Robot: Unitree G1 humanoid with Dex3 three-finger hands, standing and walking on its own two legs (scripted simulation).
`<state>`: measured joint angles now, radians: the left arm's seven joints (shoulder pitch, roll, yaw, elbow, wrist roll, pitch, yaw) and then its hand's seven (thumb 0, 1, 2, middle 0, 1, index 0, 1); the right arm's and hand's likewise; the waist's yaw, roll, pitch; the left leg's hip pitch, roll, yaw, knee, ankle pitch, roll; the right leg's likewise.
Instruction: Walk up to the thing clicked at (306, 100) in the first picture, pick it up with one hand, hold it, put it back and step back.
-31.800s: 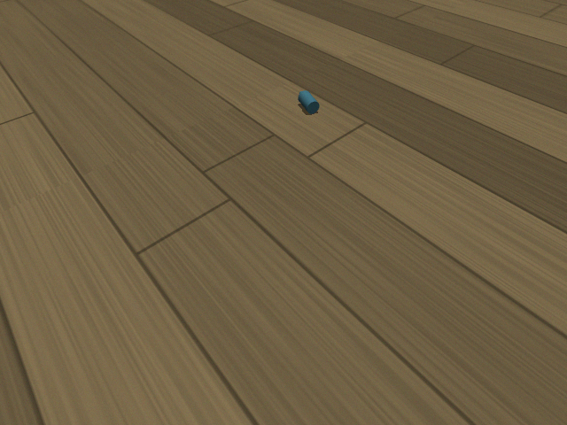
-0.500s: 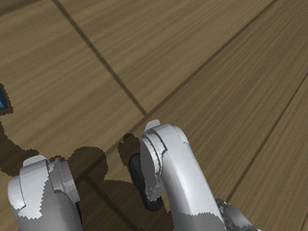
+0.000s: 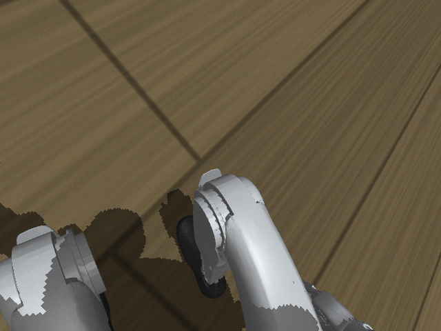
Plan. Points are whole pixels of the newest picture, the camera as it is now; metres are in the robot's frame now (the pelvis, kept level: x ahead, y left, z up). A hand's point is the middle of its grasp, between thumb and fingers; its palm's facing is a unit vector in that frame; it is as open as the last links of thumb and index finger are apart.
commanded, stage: open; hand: left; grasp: from above
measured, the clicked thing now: out of the picture +0.45 +0.36 -0.26
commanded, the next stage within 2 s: withdraw in 0.90 s
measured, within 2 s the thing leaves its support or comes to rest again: rests again in 0.36 s
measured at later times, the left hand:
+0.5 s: hand out of the picture +0.46 +0.33 -0.23, palm faces -0.45 -0.12 -0.89, open 12.6 cm
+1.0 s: hand out of the picture +0.46 +0.33 -0.23, palm faces -0.45 -0.13 -0.88, open 14.0 cm
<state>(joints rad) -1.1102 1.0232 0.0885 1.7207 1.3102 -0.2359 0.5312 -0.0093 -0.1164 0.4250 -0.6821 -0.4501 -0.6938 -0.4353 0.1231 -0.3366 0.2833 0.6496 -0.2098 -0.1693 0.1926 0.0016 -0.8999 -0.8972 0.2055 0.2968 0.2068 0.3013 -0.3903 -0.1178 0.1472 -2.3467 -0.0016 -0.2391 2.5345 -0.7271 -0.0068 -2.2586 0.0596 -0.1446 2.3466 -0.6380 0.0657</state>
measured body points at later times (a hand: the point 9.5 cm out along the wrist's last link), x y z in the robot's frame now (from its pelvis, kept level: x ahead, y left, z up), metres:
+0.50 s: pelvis +0.00 +0.00 +0.00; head +0.27 +0.13 +0.33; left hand +0.48 +0.33 -0.18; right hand +0.05 -0.26 -0.05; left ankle +0.06 +0.12 -0.27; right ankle +0.12 -0.12 -0.27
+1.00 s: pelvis +0.00 +0.00 +0.00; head +0.28 +0.13 +0.33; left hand +0.48 +0.34 -0.18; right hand +0.06 -0.26 -0.05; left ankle +0.06 +0.12 -0.27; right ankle +0.12 -0.12 -0.27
